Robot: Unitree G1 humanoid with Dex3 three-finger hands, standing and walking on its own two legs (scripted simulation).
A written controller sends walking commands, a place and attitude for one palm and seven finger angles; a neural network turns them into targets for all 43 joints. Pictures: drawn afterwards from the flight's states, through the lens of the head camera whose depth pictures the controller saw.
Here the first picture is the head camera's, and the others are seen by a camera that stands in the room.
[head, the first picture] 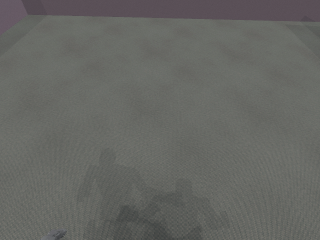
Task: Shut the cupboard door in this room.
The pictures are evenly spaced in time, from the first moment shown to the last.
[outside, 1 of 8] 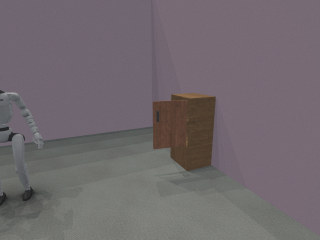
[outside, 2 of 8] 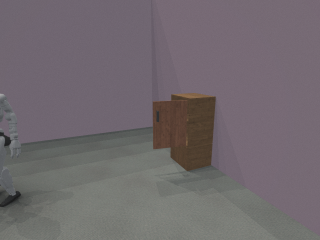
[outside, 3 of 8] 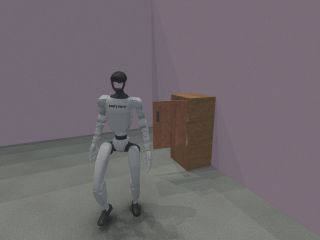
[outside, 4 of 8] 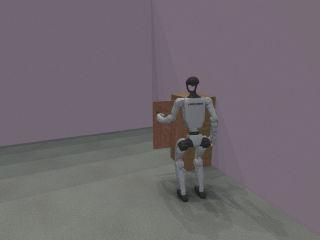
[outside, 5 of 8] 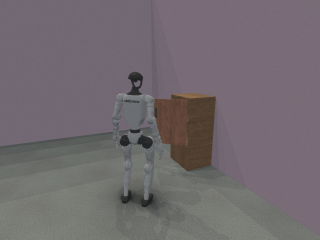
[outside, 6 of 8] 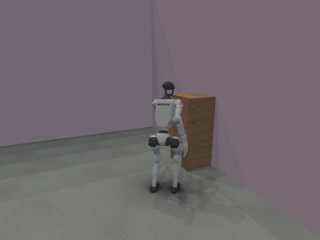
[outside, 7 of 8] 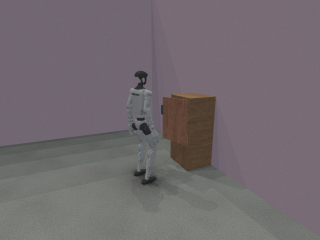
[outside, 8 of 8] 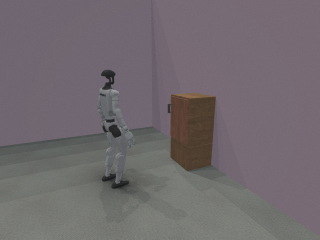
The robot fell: no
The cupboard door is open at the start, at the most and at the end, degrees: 80 80 0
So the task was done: yes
